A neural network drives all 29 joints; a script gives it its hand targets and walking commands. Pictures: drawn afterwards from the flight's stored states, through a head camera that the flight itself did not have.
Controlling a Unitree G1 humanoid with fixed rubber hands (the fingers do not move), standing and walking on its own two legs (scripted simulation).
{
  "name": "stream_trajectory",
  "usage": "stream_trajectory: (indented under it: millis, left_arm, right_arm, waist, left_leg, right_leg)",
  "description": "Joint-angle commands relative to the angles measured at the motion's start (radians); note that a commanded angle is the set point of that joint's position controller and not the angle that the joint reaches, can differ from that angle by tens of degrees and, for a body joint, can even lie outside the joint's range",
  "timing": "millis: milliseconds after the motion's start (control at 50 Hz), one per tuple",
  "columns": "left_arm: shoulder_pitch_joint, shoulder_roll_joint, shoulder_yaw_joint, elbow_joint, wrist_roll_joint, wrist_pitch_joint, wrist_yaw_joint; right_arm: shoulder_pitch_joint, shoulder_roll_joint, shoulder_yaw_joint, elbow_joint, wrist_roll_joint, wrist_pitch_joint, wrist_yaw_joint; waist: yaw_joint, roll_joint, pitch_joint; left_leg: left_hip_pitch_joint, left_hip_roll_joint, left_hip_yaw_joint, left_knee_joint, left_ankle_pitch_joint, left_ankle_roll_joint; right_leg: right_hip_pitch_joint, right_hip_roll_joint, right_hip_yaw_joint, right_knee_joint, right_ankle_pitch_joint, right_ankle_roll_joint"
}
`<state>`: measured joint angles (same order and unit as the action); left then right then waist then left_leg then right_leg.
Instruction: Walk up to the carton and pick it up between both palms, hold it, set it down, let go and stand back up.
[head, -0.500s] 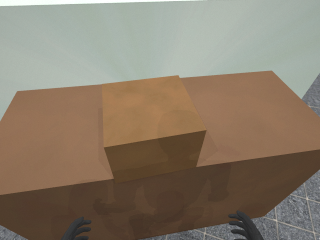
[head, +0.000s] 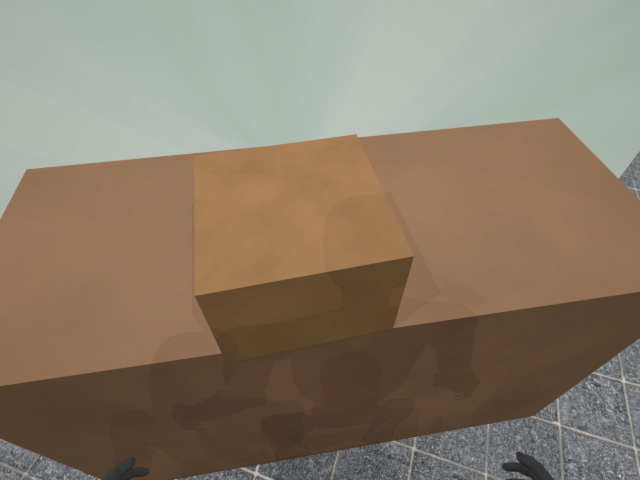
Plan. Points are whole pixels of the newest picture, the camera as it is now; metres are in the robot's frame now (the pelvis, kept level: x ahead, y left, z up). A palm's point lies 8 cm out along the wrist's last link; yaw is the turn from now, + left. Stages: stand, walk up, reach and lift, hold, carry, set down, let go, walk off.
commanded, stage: stand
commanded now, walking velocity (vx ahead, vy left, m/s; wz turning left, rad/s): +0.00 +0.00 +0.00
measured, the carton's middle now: (294, 243) +0.43 +0.03 +0.04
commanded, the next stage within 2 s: none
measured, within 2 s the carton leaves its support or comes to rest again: neither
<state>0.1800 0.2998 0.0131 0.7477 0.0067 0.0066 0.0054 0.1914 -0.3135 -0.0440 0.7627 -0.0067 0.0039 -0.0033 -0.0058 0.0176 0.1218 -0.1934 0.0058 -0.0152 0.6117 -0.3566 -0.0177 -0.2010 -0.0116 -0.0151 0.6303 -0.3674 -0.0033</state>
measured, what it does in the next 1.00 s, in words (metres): stands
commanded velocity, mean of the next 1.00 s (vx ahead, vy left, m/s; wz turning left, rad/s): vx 0.00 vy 0.00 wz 0.00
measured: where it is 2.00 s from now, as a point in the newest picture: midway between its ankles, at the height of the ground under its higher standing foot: outside the picture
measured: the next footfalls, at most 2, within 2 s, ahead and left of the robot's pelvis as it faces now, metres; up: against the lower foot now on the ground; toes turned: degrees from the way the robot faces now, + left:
none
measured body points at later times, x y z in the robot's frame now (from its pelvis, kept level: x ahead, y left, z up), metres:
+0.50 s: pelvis +0.02 +0.00 +0.01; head +0.04 -0.01 +0.46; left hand +0.12 +0.29 -0.11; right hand +0.11 -0.29 -0.12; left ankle -0.01 +0.13 -0.73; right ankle -0.01 -0.12 -0.73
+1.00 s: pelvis +0.01 +0.01 +0.02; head +0.01 +0.01 +0.47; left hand +0.07 +0.30 -0.12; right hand +0.11 -0.27 -0.11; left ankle -0.01 +0.13 -0.73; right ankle -0.02 -0.12 -0.73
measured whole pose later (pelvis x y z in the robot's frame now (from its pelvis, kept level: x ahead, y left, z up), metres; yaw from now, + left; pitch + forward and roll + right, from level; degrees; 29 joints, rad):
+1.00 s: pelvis +0.01 +0.01 +0.02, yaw +1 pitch -4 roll +0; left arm 0.17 0.30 0.02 1.05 0.00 -0.01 0.03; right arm 0.14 -0.30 -0.04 1.04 0.00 -0.01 -0.03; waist 0.02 0.01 0.06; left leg -0.06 0.00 -0.02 0.37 -0.25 -0.01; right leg -0.05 -0.03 -0.04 0.36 -0.25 0.01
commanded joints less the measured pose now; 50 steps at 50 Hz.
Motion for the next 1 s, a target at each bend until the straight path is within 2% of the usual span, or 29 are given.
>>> stream_trajectory:
  millis: [0, 40, 80, 140, 180, 220, 240, 260, 280, 300, 320, 360, 400, 420, 460, 540, 600, 620, 700, 740, 760, 780, 820, 880, 900, 920, 940, 960, 980]
  left_arm:
    - [-0.057, 0.168, 0.050, -0.072, -0.006, -0.035, 0.010]
    - [-0.078, 0.200, 0.057, -0.080, -0.004, -0.032, 0.017]
    - [-0.049, 0.198, 0.059, -0.039, -0.006, -0.027, 0.016]
    - [-0.048, 0.210, 0.051, -0.029, -0.010, -0.034, 0.026]
    - [-0.035, 0.217, 0.053, 0.002, -0.012, -0.042, 0.028]
    - [-0.098, 0.189, 0.055, -0.002, -0.003, -0.035, 0.022]
    - [-0.066, 0.201, 0.050, 0.017, -0.003, -0.035, 0.019]
    - [-0.076, 0.185, 0.045, 0.025, -0.012, -0.038, 0.019]
    - [-0.053, 0.182, 0.042, 0.061, -0.008, -0.039, 0.029]
    - [-0.065, 0.186, 0.045, 0.062, -0.006, -0.033, 0.028]
    - [-0.102, 0.195, 0.048, 0.047, -0.014, -0.036, 0.024]
    - [-0.036, 0.204, 0.055, 0.097, -0.009, -0.038, 0.023]
    - [-0.057, 0.237, 0.063, 0.096, -0.005, -0.029, 0.029]
    - [-0.057, 0.205, 0.056, 0.118, -0.009, -0.037, 0.035]
    - [-0.097, 0.236, 0.062, 0.107, -0.001, -0.035, 0.030]
    - [-0.051, 0.205, 0.051, 0.162, 0.001, -0.029, 0.028]
    - [-0.054, 0.197, 0.053, 0.185, -0.018, -0.027, 0.025]
    - [-0.053, 0.202, 0.056, 0.186, -0.007, -0.032, 0.027]
    - [-0.020, 0.202, 0.057, 0.222, 0.003, -0.036, 0.031]
    - [-0.038, 0.190, 0.051, 0.219, -0.001, -0.033, 0.031]
    - [-0.019, 0.174, 0.046, 0.223, -0.008, -0.039, 0.029]
    - [-0.068, 0.190, 0.047, 0.224, -0.005, -0.039, 0.036]
    - [-0.030, 0.190, 0.054, 0.229, -0.010, -0.034, 0.032]
    - [-0.030, 0.138, 0.034, 0.251, -0.002, -0.035, 0.035]
    - [-0.018, 0.226, 0.065, 0.233, -0.002, -0.044, 0.033]
    - [-0.015, 0.177, 0.047, 0.251, -0.002, -0.039, 0.034]
    - [-0.028, 0.208, 0.051, 0.242, -0.003, -0.030, 0.039]
    - [-0.035, 0.162, 0.045, 0.255, 0.005, -0.027, 0.036]
    - [-0.044, 0.151, 0.041, 0.251, 0.002, -0.025, 0.029]
  right_arm:
    - [-0.043, -0.204, -0.052, -0.063, 0.003, -0.022, -0.007]
    - [-0.080, -0.158, -0.035, -0.049, -0.002, -0.017, -0.010]
    - [-0.014, -0.143, -0.027, -0.008, -0.002, -0.026, -0.013]
    - [-0.023, -0.197, -0.049, 0.017, -0.005, -0.010, -0.019]
    - [-0.063, -0.167, -0.035, 0.022, 0.006, -0.018, -0.014]
    - [-0.049, -0.152, -0.023, 0.052, 0.010, -0.026, -0.017]
    - [-0.094, -0.171, -0.031, 0.043, -0.001, -0.022, -0.013]
    - [-0.072, -0.197, -0.038, 0.051, 0.015, -0.022, -0.025]
    - [-0.057, -0.154, -0.025, 0.087, -0.001, -0.013, -0.025]
    - [-0.080, -0.201, -0.036, 0.083, -0.004, -0.016, -0.024]
    - [-0.057, -0.188, -0.034, 0.106, 0.002, -0.024, -0.024]
    - [-0.057, -0.185, -0.036, 0.121, -0.005, -0.020, -0.024]
    - [-0.090, -0.170, -0.034, 0.116, 0.001, -0.024, -0.029]
    - [-0.063, -0.154, -0.022, 0.140, 0.005, -0.023, -0.022]
    - [-0.082, -0.212, -0.041, 0.147, -0.001, -0.025, -0.035]
    - [-0.103, -0.166, -0.032, 0.152, 0.016, -0.023, -0.026]
    - [-0.090, -0.170, -0.023, 0.172, -0.001, -0.028, -0.037]
    - [-0.055, -0.189, -0.034, 0.184, 0.000, -0.037, -0.036]
    - [-0.071, -0.161, -0.027, 0.190, 0.009, -0.036, -0.044]
    - [-0.095, -0.159, -0.034, 0.193, 0.000, -0.029, -0.048]
    - [-0.038, -0.205, -0.040, 0.204, 0.012, -0.022, -0.044]
    - [-0.053, -0.172, -0.031, 0.218, 0.009, -0.029, -0.048]
    - [-0.094, -0.180, -0.031, 0.197, -0.004, -0.036, -0.043]
    - [-0.049, -0.138, -0.022, 0.222, 0.002, -0.030, -0.045]
    - [-0.073, -0.187, -0.036, 0.217, 0.002, -0.023, -0.038]
    - [-0.093, -0.166, -0.029, 0.202, 0.015, -0.028, -0.042]
    - [-0.044, -0.169, -0.031, 0.224, 0.007, -0.026, -0.037]
    - [-0.085, -0.131, -0.013, 0.215, 0.002, -0.032, -0.033]
    - [-0.044, -0.187, -0.035, 0.225, 0.004, -0.033, -0.043]
  waist:
    - [-0.003, -0.017, -0.130]
    - [0.015, -0.074, -0.137]
    - [-0.009, -0.017, -0.165]
    - [0.000, -0.033, -0.170]
    - [0.006, 0.023, -0.164]
    - [0.000, -0.066, -0.165]
    - [0.015, 0.009, -0.169]
    - [-0.008, -0.049, -0.154]
    - [0.019, -0.084, -0.145]
    - [0.026, -0.076, -0.122]
    - [-0.009, -0.051, -0.150]
    - [0.016, 0.009, -0.152]
    - [0.010, -0.104, -0.153]
    - [0.005, -0.050, -0.180]
    - [-0.008, 0.018, -0.145]
    - [0.013, 0.011, -0.169]
    - [0.014, -0.058, -0.137]
    - [0.003, 0.012, -0.138]
    - [0.024, 0.007, -0.135]
    - [0.035, -0.049, -0.154]
    - [0.006, 0.014, -0.150]
    - [-0.005, -0.019, -0.148]
    - [0.026, -0.011, -0.132]
    - [0.001, 0.000, -0.167]
    - [0.034, -0.016, -0.123]
    - [0.015, 0.043, -0.124]
    - [0.016, -0.044, -0.088]
    - [0.034, -0.011, -0.111]
    - [0.008, -0.016, -0.103]
  left_leg:
    - [0.053, 0.086, -0.060, -0.100, 0.339, 0.063]
    - [0.026, 0.081, -0.071, -0.106, 0.361, 0.061]
    - [0.091, 0.076, -0.059, -0.105, 0.380, 0.053]
    - [0.097, 0.090, -0.075, -0.124, 0.412, 0.054]
    - [0.112, 0.086, -0.046, -0.126, 0.425, 0.036]
    - [0.118, 0.097, -0.062, -0.146, 0.440, 0.041]
    - [0.109, 0.085, -0.057, -0.158, 0.446, 0.037]
    - [0.107, 0.094, -0.053, -0.155, 0.446, 0.037]
    - [0.108, 0.084, -0.062, -0.175, 0.426, 0.024]
    - [0.079, 0.087, -0.050, -0.150, 0.431, 0.029]
    - [0.116, 0.090, -0.066, -0.170, 0.459, 0.035]
    - [0.125, 0.095, -0.053, -0.167, 0.480, 0.039]
    - [0.103, 0.088, -0.045, -0.166, 0.465, 0.031]
    - [0.109, 0.090, -0.048, -0.182, 0.487, 0.030]
    - [0.134, 0.098, -0.044, -0.203, 0.525, 0.036]
    - [0.126, 0.103, -0.064, -0.230, 0.458, 0.030]
    - [0.104, 0.115, -0.071, -0.240, 0.426, 0.037]
    - [0.118, 0.106, -0.046, -0.244, 0.478, 0.031]
    - [0.132, 0.110, -0.059, -0.244, 0.505, 0.029]
    - [0.138, 0.114, -0.066, -0.248, 0.501, 0.028]
    - [0.141, 0.111, -0.058, -0.248, 0.456, 0.038]
    - [0.156, 0.113, -0.067, -0.272, 0.459, 0.030]
    - [0.115, 0.118, -0.068, -0.255, 0.529, 0.042]
    - [0.167, 0.114, -0.052, -0.277, 0.466, 0.034]
    - [0.119, 0.106, -0.055, -0.282, 0.475, 0.029]
    - [0.114, 0.105, -0.051, -0.279, 0.439, 0.040]
    - [0.091, 0.114, -0.086, -0.295, 0.417, 0.042]
    - [0.116, 0.115, -0.073, -0.293, 0.460, 0.044]
    - [0.136, 0.120, -0.064, -0.283, 0.479, 0.040]
  right_leg:
    - [0.018, -0.095, 0.083, -0.169, 0.299, -0.033]
    - [0.064, -0.107, 0.086, -0.150, 0.390, -0.036]
    - [0.055, -0.118, 0.091, -0.177, 0.391, -0.040]
    - [0.090, -0.102, 0.068, -0.170, 0.426, -0.039]
    - [0.084, -0.111, 0.089, -0.194, 0.447, -0.036]
    - [0.093, -0.109, 0.070, -0.205, 0.456, -0.027]
    - [0.116, -0.114, 0.064, -0.195, 0.459, -0.032]
    - [0.097, -0.107, 0.067, -0.224, 0.480, -0.025]
    - [0.110, -0.103, 0.061, -0.217, 0.477, -0.027]
    - [0.112, -0.112, 0.068, -0.240, 0.519, -0.023]
    - [0.118, -0.114, 0.063, -0.229, 0.519, -0.020]
    - [0.118, -0.109, 0.062, -0.238, 0.521, -0.020]
    - [0.141, -0.101, 0.026, -0.223, 0.571, -0.021]
    - [0.159, -0.117, 0.055, -0.218, 0.587, -0.021]
    - [0.137, -0.124, 0.067, -0.269, 0.546, -0.022]
    - [0.147, -0.097, 0.029, -0.271, 0.406, -0.003]
    - [0.135, -0.120, 0.056, -0.296, 0.453, -0.019]
    - [0.152, -0.120, 0.050, -0.280, 0.489, -0.017]
    - [0.159, -0.124, 0.052, -0.298, 0.492, -0.008]
    - [0.168, -0.123, 0.022, -0.282, 0.496, -0.007]
    - [0.148, -0.112, 0.048, -0.323, 0.441, -0.006]
    - [0.150, -0.119, 0.041, -0.321, 0.433, -0.006]
    - [0.164, -0.115, 0.031, -0.301, 0.476, 0.003]
    - [0.162, -0.130, 0.039, -0.314, 0.437, 0.001]
    - [0.154, -0.116, 0.038, -0.308, 0.412, -0.009]
    - [0.151, -0.120, 0.046, -0.332, 0.448, 0.002]
    - [0.141, -0.119, 0.042, -0.312, 0.389, -0.010]
    - [0.149, -0.122, 0.040, -0.303, 0.448, -0.005]
    - [0.129, -0.119, 0.039, -0.319, 0.412, 0.004]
